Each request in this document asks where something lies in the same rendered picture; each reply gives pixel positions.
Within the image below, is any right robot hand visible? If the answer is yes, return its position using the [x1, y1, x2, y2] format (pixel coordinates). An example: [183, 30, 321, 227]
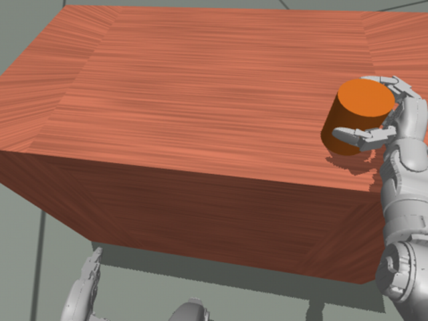
[332, 76, 428, 152]

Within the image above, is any left robot hand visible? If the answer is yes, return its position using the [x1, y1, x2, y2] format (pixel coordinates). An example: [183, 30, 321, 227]
[60, 247, 110, 321]

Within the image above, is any right robot arm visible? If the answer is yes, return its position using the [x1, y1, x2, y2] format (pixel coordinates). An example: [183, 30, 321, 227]
[375, 138, 428, 321]

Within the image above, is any can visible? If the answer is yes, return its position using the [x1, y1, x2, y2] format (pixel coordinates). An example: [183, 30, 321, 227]
[321, 79, 395, 156]

